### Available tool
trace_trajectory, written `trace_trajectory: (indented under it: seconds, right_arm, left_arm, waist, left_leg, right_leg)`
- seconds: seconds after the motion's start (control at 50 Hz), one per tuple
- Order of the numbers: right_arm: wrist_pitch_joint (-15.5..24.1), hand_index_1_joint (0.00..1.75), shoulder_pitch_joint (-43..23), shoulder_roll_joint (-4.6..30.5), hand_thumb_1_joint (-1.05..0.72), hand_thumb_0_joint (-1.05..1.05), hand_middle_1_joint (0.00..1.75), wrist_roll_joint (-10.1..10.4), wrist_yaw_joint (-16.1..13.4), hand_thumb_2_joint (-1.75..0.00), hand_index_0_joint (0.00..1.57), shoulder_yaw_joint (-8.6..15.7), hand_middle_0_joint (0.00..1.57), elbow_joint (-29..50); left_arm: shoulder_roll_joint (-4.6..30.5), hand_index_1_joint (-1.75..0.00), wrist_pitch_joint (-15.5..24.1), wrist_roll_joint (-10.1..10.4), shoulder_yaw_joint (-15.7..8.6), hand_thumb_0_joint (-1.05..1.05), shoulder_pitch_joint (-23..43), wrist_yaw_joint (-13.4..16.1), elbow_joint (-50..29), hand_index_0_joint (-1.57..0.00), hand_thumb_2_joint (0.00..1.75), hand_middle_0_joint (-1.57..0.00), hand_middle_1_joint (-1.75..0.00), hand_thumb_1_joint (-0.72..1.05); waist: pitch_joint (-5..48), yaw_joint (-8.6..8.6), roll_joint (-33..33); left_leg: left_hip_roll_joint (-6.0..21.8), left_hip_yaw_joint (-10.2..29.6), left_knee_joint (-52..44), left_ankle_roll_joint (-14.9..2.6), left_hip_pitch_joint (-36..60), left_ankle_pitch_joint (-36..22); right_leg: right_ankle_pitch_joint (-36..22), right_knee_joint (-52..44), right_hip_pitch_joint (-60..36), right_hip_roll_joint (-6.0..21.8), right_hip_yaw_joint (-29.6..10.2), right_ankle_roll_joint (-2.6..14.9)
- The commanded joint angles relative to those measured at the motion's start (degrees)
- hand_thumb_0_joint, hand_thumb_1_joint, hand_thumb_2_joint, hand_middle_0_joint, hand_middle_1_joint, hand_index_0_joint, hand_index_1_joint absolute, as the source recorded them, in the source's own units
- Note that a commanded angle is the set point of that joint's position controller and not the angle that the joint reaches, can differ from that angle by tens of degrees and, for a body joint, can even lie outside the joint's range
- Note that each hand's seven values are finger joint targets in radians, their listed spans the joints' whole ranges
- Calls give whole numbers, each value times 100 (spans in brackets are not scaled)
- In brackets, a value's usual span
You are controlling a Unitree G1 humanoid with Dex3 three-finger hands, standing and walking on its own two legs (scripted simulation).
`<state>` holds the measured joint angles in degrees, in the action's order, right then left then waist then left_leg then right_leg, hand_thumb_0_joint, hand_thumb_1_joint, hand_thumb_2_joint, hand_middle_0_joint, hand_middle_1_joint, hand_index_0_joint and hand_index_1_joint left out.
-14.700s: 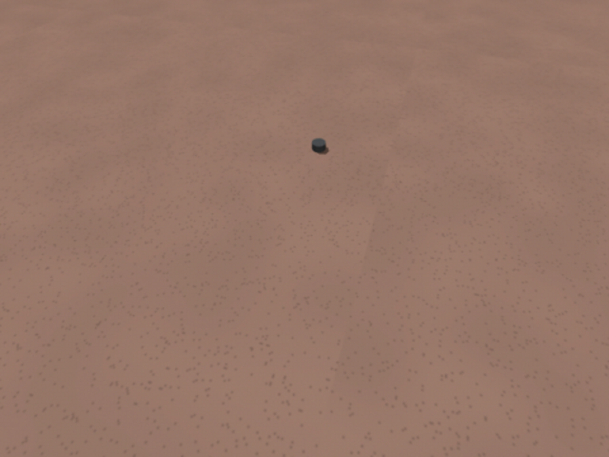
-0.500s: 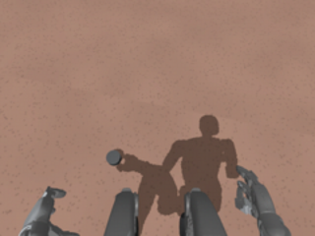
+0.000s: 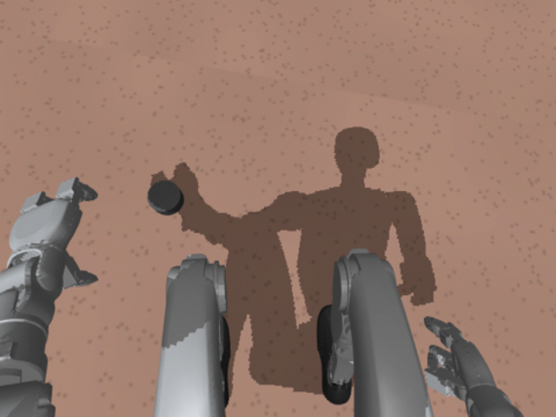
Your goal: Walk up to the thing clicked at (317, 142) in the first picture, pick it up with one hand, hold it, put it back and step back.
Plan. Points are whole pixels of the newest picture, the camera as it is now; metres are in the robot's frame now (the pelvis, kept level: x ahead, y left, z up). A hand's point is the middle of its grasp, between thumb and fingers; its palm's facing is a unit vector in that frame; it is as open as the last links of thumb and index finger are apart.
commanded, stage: rise first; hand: left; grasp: from above
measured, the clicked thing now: (166, 198) +0.49 +0.27 -0.40
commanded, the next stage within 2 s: approach in 1.20 s
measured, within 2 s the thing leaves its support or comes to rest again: neither
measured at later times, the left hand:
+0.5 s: hand (101, 218) +0.40 +0.33 -0.22, palm faces -0.45 -0.08 -0.89, open 14.2 cm
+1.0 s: hand (116, 206) +0.43 +0.32 -0.26, palm faces -0.45 -0.07 -0.89, open 14.2 cm
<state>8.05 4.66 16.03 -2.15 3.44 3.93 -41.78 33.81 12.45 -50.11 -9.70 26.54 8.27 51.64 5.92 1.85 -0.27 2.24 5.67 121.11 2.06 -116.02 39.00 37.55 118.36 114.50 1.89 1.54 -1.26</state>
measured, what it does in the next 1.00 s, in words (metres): lowers itself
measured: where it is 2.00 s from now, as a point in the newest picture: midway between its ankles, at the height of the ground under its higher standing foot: (275, 375)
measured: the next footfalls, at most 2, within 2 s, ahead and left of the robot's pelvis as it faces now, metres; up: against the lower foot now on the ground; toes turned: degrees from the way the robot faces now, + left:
none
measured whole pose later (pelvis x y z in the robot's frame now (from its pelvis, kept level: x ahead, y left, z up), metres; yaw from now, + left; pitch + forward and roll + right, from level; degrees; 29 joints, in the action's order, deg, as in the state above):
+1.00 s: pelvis +0.00 +0.01 -0.09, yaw -3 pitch +33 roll -7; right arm 2.3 5.5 15.5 -10.2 8.3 -0.3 -45.0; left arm 44.4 18.4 -74.2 -10.4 48.3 23.7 79.4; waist 2.2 10.3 1.8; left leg 0.6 8.7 138.9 1.7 -131.9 40.6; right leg 38.8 134.0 128.6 1.4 2.1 -2.9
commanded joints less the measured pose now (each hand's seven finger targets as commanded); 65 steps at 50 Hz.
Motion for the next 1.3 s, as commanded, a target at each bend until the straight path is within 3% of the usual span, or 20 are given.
trace_trajectory:
  seconds: [0.0,0.14,0.18,0.22,0.32,0.36,0.4,0.46,0.48,0.58,0.76,0.82,0.9,0.96,1.02,1.08,1.18,1.22,1.26,1.28]
  right_arm:
    - [83,30,869,1148,-87,0,30,-13,-58,-89,20,386,20,341]
    - [-164,30,950,1206,-88,0,30,-91,47,-90,20,260,20,249]
    - [-228,30,994,1206,-89,0,30,-138,95,-90,20,220,20,195]
    - [-283,30,1007,1237,-89,0,30,-167,118,-90,20,197,20,143]
    - [-376,30,1077,1299,-90,0,30,-272,193,-90,20,145,20,16]
    - [-400,30,1042,1311,-90,0,30,-317,213,-90,20,140,20,-6]
    - [-401,30,1071,1326,-90,0,30,-370,245,-90,20,139,20,-52]
    - [-417,30,1102,1340,-90,0,30,-411,261,-90,20,153,20,-108]
    - [-423,30,1122,1331,-90,0,30,-436,277,-90,20,133,20,-90]
    - [-462,30,1119,1332,-90,0,30,-513,317,-90,20,117,20,-136]
    - [-493,30,1206,1311,-90,0,30,-701,377,-90,20,22,20,-185]
    - [-504,30,1209,1302,-91,0,30,-742,395,-90,20,-11,20,-231]
    - [-557,30,1277,1329,-90,0,30,-815,406,-90,20,7,20,-245]
    - [-550,30,1246,1355,-90,0,30,-822,413,-90,20,-26,20,-258]
    - [-561,30,1222,1362,-90,0,30,-819,415,-90,20,-15,20,-245]
    - [-558,30,1197,1394,-90,0,30,-855,416,-90,20,-28,20,-241]
    - [-554,30,1214,1416,-90,0,30,-854,420,-90,20,-46,20,-249]
    - [-535,30,1224,1410,-90,0,30,-856,439,-90,20,-64,20,-257]
    - [-532,30,1241,1429,-90,0,30,-865,429,-90,20,-82,20,-272]
    - [-531,30,1280,1438,-90,0,30,-871,445,-90,20,-85,20,-268]
  left_arm:
    - [1929,-105,228,-323,-496,0,1300,334,-298,-4,107,-5,-104,-58]
    - [2145,-101,422,-993,-312,0,2086,623,389,-5,106,-6,-100,-57]
    - [2030,-100,465,-1147,-158,0,2311,757,497,-5,105,-6,-99,-56]
    - [2165,-99,477,-1353,-211,0,2381,910,741,-5,106,-6,-97,-57]
    - [2263,-97,459,-1751,-137,0,2898,1186,1047,-5,106,-7,-95,-58]
    - [2353,-97,455,-1858,-127,0,3068,1295,1115,-5,105,-7,-95,-57]
    - [2212,-97,440,-1942,-22,0,3134,1362,1286,-6,103,-7,-96,-56]
    - [2369,-97,427,-2073,-99,0,3174,1457,1429,-7,102,-8,-96,-55]
    - [2322,-98,434,-2106,-52,0,3297,1470,1402,-6,102,-7,-97,-55]
    - [2395,-98,446,-2263,-52,0,3470,1561,1586,-7,101,-8,-97,-54]
    - [2556,-101,553,-2242,-215,0,3628,1685,1964,-6,101,-6,-102,-55]
    - [2644,-101,563,-2311,-246,0,3479,1695,2094,-6,102,-6,-101,-56]
    - [2688,-102,585,-2307,-336,0,3560,1750,1948,-6,101,-6,-102,-55]
    - [2666,-101,574,-2276,-338,0,3589,1803,2108,-6,101,-6,-101,-56]
    - [2795,-101,571,-2333,-355,0,3673,1820,2137,-6,102,-6,-101,-56]
    - [2702,-101,587,-2318,-306,0,3708,1864,2091,-6,101,-6,-101,-55]
    - [2789,-102,566,-2351,-346,0,3689,1906,2239,-6,101,-6,-102,-55]
    - [2698,-102,551,-2356,-241,0,3695,1901,2263,-6,102,-6,-102,-56]
    - [2801,-102,542,-2387,-317,0,3706,1943,2220,-6,102,-6,-101,-56]
    - [2798,-101,531,-2380,-343,0,3666,1952,2266,-3,110,-7,-97,-61]
  waist:
    - [3703,32,-479]
    - [3339,254,-776]
    - [3300,336,-892]
    - [3277,300,-1043]
    - [3351,440,-1385]
    - [3408,465,-1446]
    - [3322,552,-1472]
    - [3491,498,-1477]
    - [3478,590,-1545]
    - [3468,672,-1452]
    - [3544,810,-1102]
    - [3525,721,-1245]
    - [3788,775,-1259]
    - [3505,812,-1295]
    - [3499,821,-1350]
    - [3486,870,-1465]
    - [3415,880,-1353]
    - [3321,934,-1449]
    - [3498,920,-1478]
    - [3486,925,-1474]
  left_leg:
    - [-191,-517,-1234,-362,2097,-443]
    - [-216,-338,-1010,-370,1836,-42]
    - [-228,-313,-942,-354,1828,-98]
    - [-231,-291,-891,-327,1878,-188]
    - [-228,-214,-735,-288,2004,-415]
    - [-236,-264,-612,-301,1973,-443]
    - [-229,-220,-590,-300,1945,-405]
    - [-242,-241,-490,-299,1986,-524]
    - [-255,-269,-426,-311,1920,-594]
    - [-259,-262,-259,-331,1812,-627]
    - [-295,-427,195,-412,1333,-936]
    - [-312,-450,228,-390,1363,-986]
    - [-299,-463,379,-388,1451,-1276]
    - [-288,-418,349,-387,1361,-1105]
    - [-291,-415,362,-386,1283,-961]
    - [-281,-377,344,-369,1346,-904]
    - [-296,-394,425,-390,1198,-877]
    - [-292,-385,431,-383,1228,-902]
    - [-285,-374,479,-375,1332,-1046]
    - [-295,-371,458,-370,1342,-1077]
  right_leg:
    - [-324,-1377,-1864,-223,288,232]
    - [-65,-899,-1053,-243,481,283]
    - [-130,-779,-912,-227,511,293]
    - [-213,-645,-689,-228,545,313]
    - [-439,-335,-347,-195,615,296]
    - [-474,-280,-310,-194,595,296]
    - [-463,-196,-185,-175,633,274]
    - [-544,-115,-157,-188,633,287]
    - [-598,-94,-190,-187,635,261]
    - [-629,54,-83,-196,651,269]
    - [-918,114,-453,-248,622,239]
    - [-941,180,-455,-254,617,266]
    - [-1274,241,-633,-265,604,240]
    - [-1084,294,-388,-264,639,245]
    - [-962,289,-346,-278,644,274]
    - [-903,357,-199,-283,697,265]
    - [-924,329,-246,-289,680,259]
    - [-940,373,-206,-282,697,258]
    - [-1082,394,-300,-293,705,247]
    - [-1105,414,-294,-292,709,255]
